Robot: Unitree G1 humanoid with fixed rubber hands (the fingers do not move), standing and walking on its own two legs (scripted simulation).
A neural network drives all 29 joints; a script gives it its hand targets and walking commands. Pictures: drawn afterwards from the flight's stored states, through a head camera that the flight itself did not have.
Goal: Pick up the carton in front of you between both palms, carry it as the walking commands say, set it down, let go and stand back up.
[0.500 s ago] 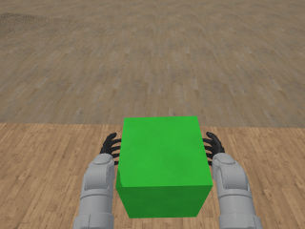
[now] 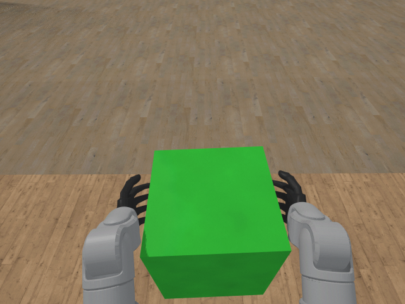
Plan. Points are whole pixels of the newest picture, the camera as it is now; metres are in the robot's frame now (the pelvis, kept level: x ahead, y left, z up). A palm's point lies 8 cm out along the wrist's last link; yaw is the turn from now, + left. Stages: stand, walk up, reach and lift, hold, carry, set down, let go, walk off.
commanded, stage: carry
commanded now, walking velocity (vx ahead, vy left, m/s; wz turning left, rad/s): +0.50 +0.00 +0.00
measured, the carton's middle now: (211, 226) +0.27 +0.01 +0.01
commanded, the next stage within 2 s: none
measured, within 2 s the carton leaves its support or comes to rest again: neither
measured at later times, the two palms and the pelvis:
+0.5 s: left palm (167, 110) +0.56 +0.12 +0.09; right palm (280, 105) +0.58 -0.18 +0.09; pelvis +0.30 -0.05 +0.01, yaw +3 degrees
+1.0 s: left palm (168, 42) +0.95 +0.16 +0.11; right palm (250, 40) +0.94 -0.14 +0.11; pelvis +0.62 +0.01 +0.00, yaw +1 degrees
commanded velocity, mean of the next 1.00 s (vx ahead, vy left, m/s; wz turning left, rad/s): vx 0.50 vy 0.00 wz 0.00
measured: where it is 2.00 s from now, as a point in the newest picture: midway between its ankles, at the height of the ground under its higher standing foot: (215, 150)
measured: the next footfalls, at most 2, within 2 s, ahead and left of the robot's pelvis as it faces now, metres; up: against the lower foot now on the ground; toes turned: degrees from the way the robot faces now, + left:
right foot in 0.22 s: +0.30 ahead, -0.13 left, +0.00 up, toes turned -10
left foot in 0.72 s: +0.63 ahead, +0.08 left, +0.00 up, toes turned +14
